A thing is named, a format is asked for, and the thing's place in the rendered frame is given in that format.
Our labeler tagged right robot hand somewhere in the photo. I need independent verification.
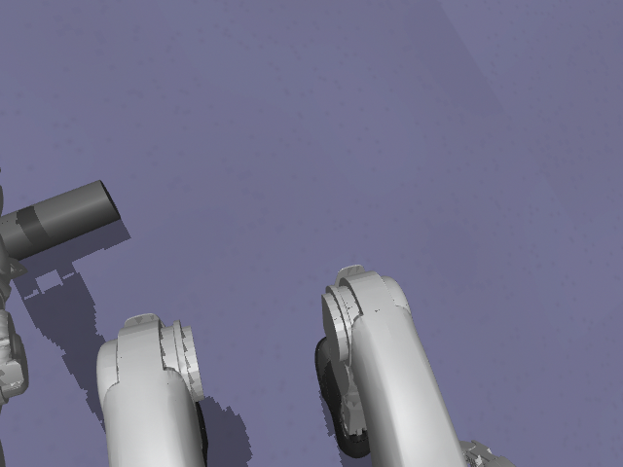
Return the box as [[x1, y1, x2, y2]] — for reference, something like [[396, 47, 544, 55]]
[[459, 440, 516, 467]]

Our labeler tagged right robot foot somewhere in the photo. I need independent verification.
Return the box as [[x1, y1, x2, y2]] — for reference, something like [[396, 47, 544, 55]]
[[314, 337, 370, 458]]

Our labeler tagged can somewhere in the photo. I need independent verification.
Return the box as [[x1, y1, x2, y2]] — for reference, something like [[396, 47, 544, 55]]
[[0, 180, 121, 261]]

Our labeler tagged left robot arm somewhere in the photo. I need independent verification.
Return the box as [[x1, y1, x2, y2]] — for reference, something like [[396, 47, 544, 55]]
[[0, 234, 29, 467]]

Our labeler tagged left robot hand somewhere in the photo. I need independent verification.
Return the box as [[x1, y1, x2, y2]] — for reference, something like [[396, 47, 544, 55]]
[[0, 168, 28, 279]]

